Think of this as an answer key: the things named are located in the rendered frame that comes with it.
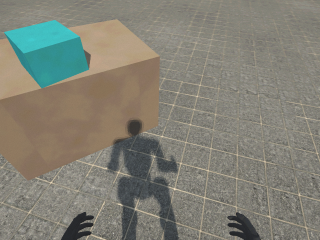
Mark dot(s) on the pedestal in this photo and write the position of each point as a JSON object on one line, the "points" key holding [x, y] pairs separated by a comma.
{"points": [[42, 129]]}

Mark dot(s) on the robot right hand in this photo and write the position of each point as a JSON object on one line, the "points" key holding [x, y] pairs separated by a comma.
{"points": [[249, 232]]}

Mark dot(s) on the carton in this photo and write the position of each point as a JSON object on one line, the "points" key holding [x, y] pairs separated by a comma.
{"points": [[49, 51]]}

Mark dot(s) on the robot left hand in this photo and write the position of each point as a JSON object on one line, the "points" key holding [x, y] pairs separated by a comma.
{"points": [[72, 232]]}

